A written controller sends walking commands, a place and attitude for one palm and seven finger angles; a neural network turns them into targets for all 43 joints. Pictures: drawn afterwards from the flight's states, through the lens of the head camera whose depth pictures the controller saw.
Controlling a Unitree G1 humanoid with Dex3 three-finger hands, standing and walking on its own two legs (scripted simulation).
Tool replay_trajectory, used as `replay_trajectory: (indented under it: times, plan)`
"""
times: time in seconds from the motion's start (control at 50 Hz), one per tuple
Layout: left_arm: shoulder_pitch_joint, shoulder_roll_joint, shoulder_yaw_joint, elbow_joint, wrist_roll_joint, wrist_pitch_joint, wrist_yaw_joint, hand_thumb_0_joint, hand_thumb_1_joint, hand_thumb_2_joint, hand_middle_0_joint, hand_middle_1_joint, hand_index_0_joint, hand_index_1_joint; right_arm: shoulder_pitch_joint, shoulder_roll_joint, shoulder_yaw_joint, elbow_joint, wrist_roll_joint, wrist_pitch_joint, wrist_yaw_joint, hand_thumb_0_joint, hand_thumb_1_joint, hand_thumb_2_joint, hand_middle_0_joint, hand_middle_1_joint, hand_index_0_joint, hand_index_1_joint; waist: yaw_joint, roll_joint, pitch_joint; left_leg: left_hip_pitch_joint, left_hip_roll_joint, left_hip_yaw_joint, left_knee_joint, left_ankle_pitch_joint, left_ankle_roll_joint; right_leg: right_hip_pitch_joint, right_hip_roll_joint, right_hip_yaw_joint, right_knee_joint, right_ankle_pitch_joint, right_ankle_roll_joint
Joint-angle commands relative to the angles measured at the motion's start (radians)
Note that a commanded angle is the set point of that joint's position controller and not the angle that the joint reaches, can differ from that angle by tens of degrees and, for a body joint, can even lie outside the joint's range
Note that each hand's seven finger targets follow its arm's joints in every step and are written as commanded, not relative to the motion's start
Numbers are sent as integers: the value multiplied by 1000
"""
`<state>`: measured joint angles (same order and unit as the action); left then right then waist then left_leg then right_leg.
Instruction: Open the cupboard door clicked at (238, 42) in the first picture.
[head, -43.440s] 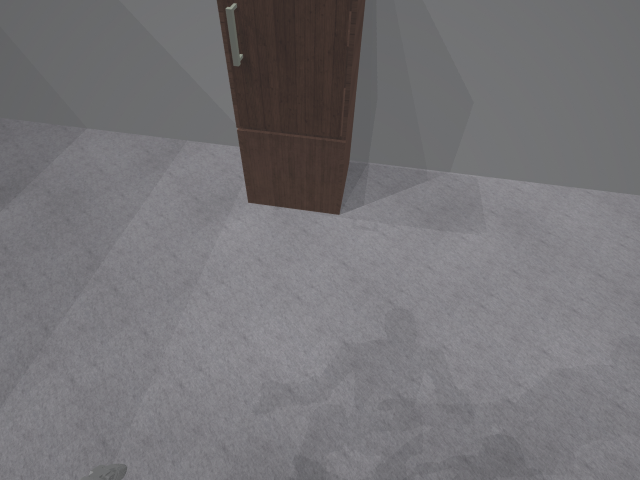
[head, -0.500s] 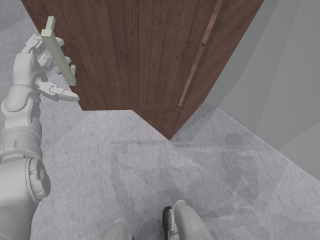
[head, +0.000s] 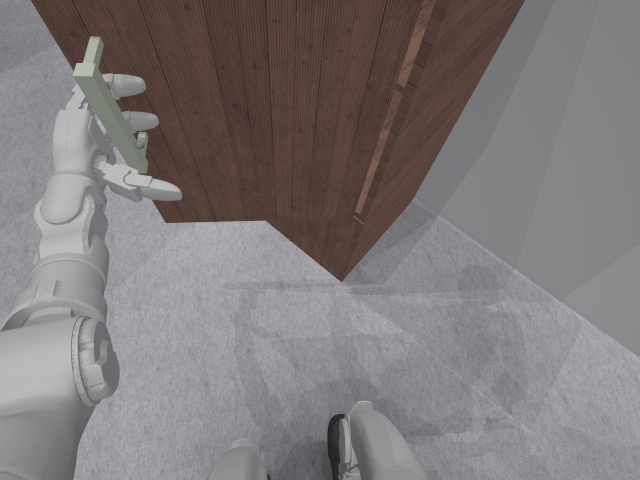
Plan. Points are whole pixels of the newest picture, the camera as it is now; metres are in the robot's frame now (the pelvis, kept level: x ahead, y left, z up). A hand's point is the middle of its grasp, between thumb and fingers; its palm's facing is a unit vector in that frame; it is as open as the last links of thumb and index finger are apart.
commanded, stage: slide the fingers in behind the handle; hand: left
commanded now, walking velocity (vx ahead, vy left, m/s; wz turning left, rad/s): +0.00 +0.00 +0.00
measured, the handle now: (119, 113) +0.56 +0.20 +0.06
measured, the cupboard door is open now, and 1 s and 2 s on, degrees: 44 45 80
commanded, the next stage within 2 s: close the thumb around the handle in 0.30 s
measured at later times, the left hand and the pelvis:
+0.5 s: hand (139, 148) +0.50 +0.17 +0.06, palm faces -0.04 -1.00 -0.03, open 13.8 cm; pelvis +0.00 +0.00 +0.00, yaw +0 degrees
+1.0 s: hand (138, 148) +0.50 +0.17 +0.06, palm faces -0.04 -1.00 -0.04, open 5.9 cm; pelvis +0.00 +0.00 +0.00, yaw +0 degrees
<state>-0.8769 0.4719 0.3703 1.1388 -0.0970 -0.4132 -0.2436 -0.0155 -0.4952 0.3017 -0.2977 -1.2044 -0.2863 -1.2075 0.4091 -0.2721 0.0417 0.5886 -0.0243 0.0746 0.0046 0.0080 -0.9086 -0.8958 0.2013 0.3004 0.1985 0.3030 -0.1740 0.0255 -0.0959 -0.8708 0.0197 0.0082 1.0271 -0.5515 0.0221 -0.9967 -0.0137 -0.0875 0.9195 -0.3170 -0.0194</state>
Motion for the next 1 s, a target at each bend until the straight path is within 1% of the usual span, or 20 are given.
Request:
replay_trajectory:
  times: [0.0, 0.1, 0.18, 0.2, 0.24, 0.28, 0.32, 0.34, 0.38, 0.42, 0.46, 0.5, 0.64, 0.72, 0.76, 0.82, 0.88, 0.92, 0.94, 0.98]
  plan:
    - [-434, 215, 6, -217, 1, -85, -6, 0, -500, 300, -300, -1200, -300, -1200, 172, -171, -66, -45, 0, -20, -9, 0, -900, -900, 200, 300, 200, 300, -15, 94, -505, 134, -18, -39, -129, 454, -9, 453, 32, 70, -40, 331, -9]
    - [-427, 234, 26, -204, -16, -87, -24, 0, -500, 300, -300, -1200, -300, -1200, 163, -174, -64, -46, 5, -23, -14, 0, -900, -900, 200, 300, 200, 300, -11, 75, -483, 98, -19, -33, -132, 424, -5, 472, 31, 76, -43, 331, -8]
    - [-452, 217, 10, -220, -15, -94, -23, 0, -500, 300, -300, -1200, -300, -1200, 161, -173, -64, -44, 2, -28, -15, 0, -900, -900, 200, 300, 200, 300, -11, 131, -508, 154, -17, -45, -128, 462, -14, 426, 31, 68, -33, 316, -11]
    - [-435, 240, 31, -221, -15, -96, -19, 0, -500, 300, -300, -1200, -300, -1200, 166, -176, -66, -44, 3, -27, -15, 0, -900, -900, 200, 300, 200, 300, -4, 79, -516, 143, -16, -48, -128, 471, -12, 451, 31, 68, -32, 331, -10]
    - [-443, 202, 5, -226, -20, -96, -21, 0, -500, 300, -300, -1200, -300, -1200, 162, -173, -64, -52, 2, -31, -14, 0, -900, -900, 200, 300, 200, 300, -13, 121, -505, 149, -18, -44, -126, 482, -12, 435, 31, 66, -31, 337, -13]
    - [-436, 243, 35, -229, -17, -98, -20, 0, -500, 300, -300, -1200, -300, -1200, 164, -176, -66, -44, 2, -28, -14, 0, -900, -900, 200, 300, 200, 300, 0, 115, -531, 151, -16, -45, -124, 482, -15, 451, 31, 70, -29, 341, -11]
    - [-415, 218, 14, -227, -13, -95, -22, 0, -500, 300, -300, -1200, -300, -1200, 158, -172, -65, -51, 5, -27, -13, 0, -900, -900, 200, 300, 200, 300, -1, 88, -515, 133, -18, -44, -130, 471, -12, 463, 30, 69, -32, 343, -10]
    - [-438, 191, -9, -240, -18, -99, -23, 0, -500, 300, -300, -1200, -300, -1200, 157, -170, -64, -55, 5, -30, -14, 0, -900, -900, 200, 300, 200, 300, -8, 118, -506, 158, -17, -50, -132, 494, -15, 437, 32, 63, -28, 339, -14]
    - [-438, 215, 9, -214, -12, -93, -18, 0, -500, 300, -300, -1200, -300, -1200, 159, -175, -65, -40, 4, -27, -15, 0, -900, -900, 200, 300, 200, 300, -10, 106, -489, 156, -13, -51, -127, 487, -18, 414, 31, 62, -30, 323, -10]
    - [-451, 220, 13, -188, -12, -85, -14, 0, -388, 348, -308, -1212, -308, -1212, 159, -177, -63, -37, 4, -27, -17, 0, -900, -900, 200, 300, 200, 300, -21, 63, -462, 111, -16, -46, -129, 426, -10, 421, 31, 65, -37, 297, -6]
    - [-488, 229, 10, -196, -4, -92, -14, 0, -276, 396, -316, -1224, -316, -1224, 157, -175, -60, -38, 3, -31, -21, 0, -900, -900, 200, 300, 200, 300, -19, 116, -475, 120, -19, -49, -131, 418, -13, 411, 28, 67, -31, 284, -9]
    - [-456, 225, 19, -211, -9, -94, -14, 0, -164, 444, -324, -1236, -324, -1236, 160, -175, -64, -42, 1, -33, -17, 0, -900, -900, 200, 300, 200, 300, -8, 118, -518, 153, -18, -51, -125, 461, -16, 420, 29, 66, -28, 305, -11]
    - [-459, 221, 18, -225, -15, -93, -13, 0, 228, 612, -352, -1278, -352, -1278, 166, -178, -65, -47, 0, -29, -17, 0, -900, -900, 200, 300, 200, 300, -14, 96, -513, 162, -13, -60, -123, 507, -20, 412, 33, 57, -24, 325, -11]
    - [-439, 197, -1, -229, -13, -92, -13, 0, 452, 708, -368, -1302, -368, -1302, 162, -174, -65, -44, 2, -28, -12, 0, -900, -900, 200, 300, 200, 300, -7, 107, -505, 166, -12, -57, -129, 501, -24, 414, 33, 58, -28, 321, -9]
    - [-437, 202, 7, -260, -16, -103, -11, 0, 564, 756, -376, -1314, -376, -1314, 167, -175, -70, -42, 0, -28, -10, 0, -900, -900, 200, 300, 200, 300, 1, 143, -542, 218, -8, -64, -126, 559, -34, 401, 33, 54, -26, 329, -12]
    - [-440, 169, -21, -208, -15, -92, -9, 0, 732, 828, -388, -1332, -388, -1332, 159, -171, -65, -38, 3, -28, -10, 0, -900, -900, 200, 300, 200, 300, -18, 83, -463, 145, -14, -53, -133, 460, -20, 407, 34, 58, -39, 303, -7]
    - [-471, 226, 17, -200, -6, -96, -4, 0, 900, 900, -400, -1350, -400, -1350, 163, -177, -63, -31, 0, -29, -17, 0, -900, -900, 200, 300, 200, 300, -16, 100, -474, 123, -18, -52, -132, 433, -15, 415, 30, 63, -33, 291, -10]
    - [-469, 225, 11, -202, -1, -95, -8, 0, 900, 900, -400, -1350, -400, -1350, 163, -177, -64, -33, 0, -30, -18, 0, -900, -900, 200, 300, 200, 300, -20, 84, -478, 123, -19, -51, -132, 429, -13, 420, 30, 64, -35, 290, -8]
    - [-460, 211, 6, -203, -7, -98, -11, 0, 900, 900, -400, -1350, -400, -1350, 165, -174, -62, -43, 0, -33, -18, 0, -900, -900, 200, 300, 200, 300, -13, 117, -490, 136, -22, -52, -131, 450, -15, 419, 31, 63, -31, 299, -13]
    - [-445, 241, 35, -199, -12, -99, -15, 0, 900, 900, -400, -1350, -400, -1350, 168, -178, -64, -36, -1, -31, -17, 0, -900, -900, 200, 300, 200, 300, -6, 98, -518, 148, -16, -54, -125, 477, -19, 432, 31, 63, -28, 320, -11]
